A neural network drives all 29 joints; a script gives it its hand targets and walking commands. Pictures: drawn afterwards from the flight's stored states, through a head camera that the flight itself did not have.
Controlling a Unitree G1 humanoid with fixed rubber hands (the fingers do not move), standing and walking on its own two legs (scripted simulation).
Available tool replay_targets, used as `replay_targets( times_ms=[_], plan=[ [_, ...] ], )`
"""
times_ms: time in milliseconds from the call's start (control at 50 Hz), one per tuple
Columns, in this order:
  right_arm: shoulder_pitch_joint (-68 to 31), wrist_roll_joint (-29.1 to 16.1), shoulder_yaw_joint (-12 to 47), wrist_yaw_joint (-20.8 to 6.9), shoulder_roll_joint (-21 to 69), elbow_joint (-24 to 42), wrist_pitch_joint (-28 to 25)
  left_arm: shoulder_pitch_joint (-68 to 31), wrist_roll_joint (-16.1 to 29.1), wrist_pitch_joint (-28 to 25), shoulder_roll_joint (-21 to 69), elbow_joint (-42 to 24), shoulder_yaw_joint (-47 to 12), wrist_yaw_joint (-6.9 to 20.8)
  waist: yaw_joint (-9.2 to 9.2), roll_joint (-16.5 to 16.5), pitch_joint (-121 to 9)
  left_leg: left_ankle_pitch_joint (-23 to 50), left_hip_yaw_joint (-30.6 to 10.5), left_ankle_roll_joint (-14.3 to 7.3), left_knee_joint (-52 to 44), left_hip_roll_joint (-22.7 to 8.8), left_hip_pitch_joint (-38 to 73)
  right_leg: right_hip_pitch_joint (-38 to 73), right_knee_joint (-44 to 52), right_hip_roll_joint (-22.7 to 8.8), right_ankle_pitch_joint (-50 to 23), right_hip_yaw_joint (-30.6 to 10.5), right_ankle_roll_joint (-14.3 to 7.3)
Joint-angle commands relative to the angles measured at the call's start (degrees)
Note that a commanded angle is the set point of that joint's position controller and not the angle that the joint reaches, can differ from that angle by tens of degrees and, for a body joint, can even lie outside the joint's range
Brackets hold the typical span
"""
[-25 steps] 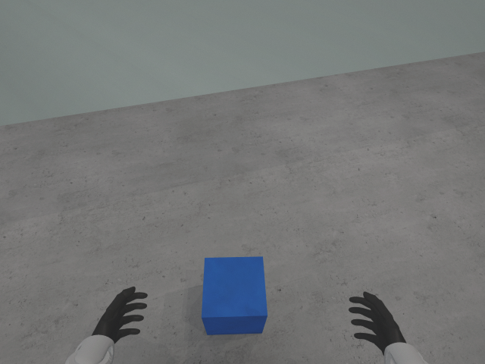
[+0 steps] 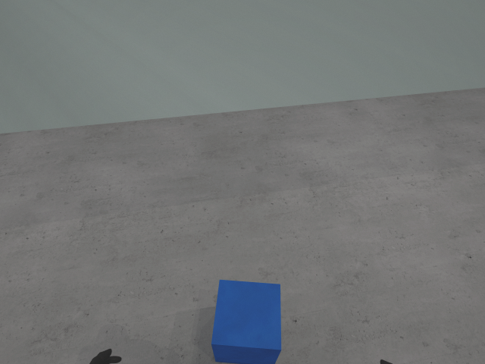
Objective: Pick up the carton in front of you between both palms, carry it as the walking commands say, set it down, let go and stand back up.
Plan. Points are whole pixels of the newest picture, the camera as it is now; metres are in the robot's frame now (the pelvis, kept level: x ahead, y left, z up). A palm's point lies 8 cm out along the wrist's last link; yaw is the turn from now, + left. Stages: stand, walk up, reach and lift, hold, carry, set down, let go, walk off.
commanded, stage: stand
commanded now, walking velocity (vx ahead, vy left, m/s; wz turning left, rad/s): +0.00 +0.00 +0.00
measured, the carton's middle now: (247, 324) +0.36 +0.00 -0.63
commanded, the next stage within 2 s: none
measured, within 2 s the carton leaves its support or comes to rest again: neither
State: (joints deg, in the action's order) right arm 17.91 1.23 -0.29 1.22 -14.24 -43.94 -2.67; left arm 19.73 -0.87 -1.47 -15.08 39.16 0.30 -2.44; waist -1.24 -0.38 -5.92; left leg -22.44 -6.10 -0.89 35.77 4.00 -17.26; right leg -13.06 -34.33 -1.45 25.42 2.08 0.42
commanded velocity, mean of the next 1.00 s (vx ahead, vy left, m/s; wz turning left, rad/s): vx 0.00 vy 0.00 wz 0.00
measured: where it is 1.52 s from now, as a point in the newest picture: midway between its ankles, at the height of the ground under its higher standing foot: outside the picture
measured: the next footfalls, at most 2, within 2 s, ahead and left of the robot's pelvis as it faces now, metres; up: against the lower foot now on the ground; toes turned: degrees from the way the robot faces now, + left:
none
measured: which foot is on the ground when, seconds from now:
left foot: down 0.00-1.00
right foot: down 0.00-1.00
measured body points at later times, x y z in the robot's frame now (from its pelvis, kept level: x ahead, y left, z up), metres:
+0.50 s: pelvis -0.01 +0.00 +0.00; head -0.01 +0.00 +0.45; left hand +0.01 +0.27 -0.13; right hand +0.07 -0.26 -0.13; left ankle -0.05 +0.12 -0.72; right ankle -0.09 -0.12 -0.72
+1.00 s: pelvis -0.02 -0.01 +0.01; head -0.02 +0.00 +0.46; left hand -0.06 +0.24 -0.14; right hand +0.01 -0.25 -0.14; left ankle -0.05 +0.12 -0.72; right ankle -0.09 -0.12 -0.72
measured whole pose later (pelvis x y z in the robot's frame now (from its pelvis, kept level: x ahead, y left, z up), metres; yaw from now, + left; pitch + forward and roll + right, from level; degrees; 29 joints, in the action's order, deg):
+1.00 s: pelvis -0.02 -0.01 +0.01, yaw +4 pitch +0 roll +0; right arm 19.0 0.6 1.7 2.4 -11.8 -56.8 0.5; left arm 23.1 -0.9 0.9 -12.6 56.5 -0.6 -2.5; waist -1.0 -0.4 -0.4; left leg -18.7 -9.0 -0.1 32.7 3.7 -13.5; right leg -7.0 -29.3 -1.4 22.0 6.2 -0.2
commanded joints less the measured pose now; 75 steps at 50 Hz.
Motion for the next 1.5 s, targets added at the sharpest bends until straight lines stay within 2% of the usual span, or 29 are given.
replay_targets(
  times_ms=[0, 480, 1040, 1480],
  plan=[
    [2.2, -0.1, -1.6, 0.4, -6.5, 2.3, -0.1, 2.2, 0.2, -0.2, -6.8, -2.6, 1.6, -0.4, 0.24, -0.2, 1.2, 29.5, -3.8, -0.9, -2.2, -5.6, -0.5, 2.3, 1.9, -4.5, -29.5, -2.7, -0.4],
    [2.9, -0.3, -0.7, 1.1, -6.7, -2.0, 2.1, 5.8, -0.1, 2.0, -6.4, 5.5, 1.1, -0.5, 0.10, 1.0, 5.8, 25.4, -5.9, -1.6, -3.5, -4.9, -1.6, 3.7, 5.4, -4.0, -18.4, -0.6, -1.8],
    [4.4, -0.7, 1.3, 1.4, -2.5, -13.7, 2.9, 8.4, -0.1, 2.1, -2.2, 18.4, -0.1, -0.2, 0.24, 0.8, 10.1, 22.6, -6.1, -1.1, -8.1, -5.1, -0.1, 6.6, 10.2, -4.6, -16.8, -0.5, -2.3],
    [4.7, -0.8, 1.9, 1.8, 1.0, -19.7, 3.1, 9.0, -0.2, 1.8, 1.3, 23.3, -0.5, -0.5, 0.36, 0.6, 11.2, 19.9, -5.4, -0.3, -9.9, -5.4, -0.4, 5.7, 12.2, -4.7, -15.7, -0.9, -2.9]
  ],
)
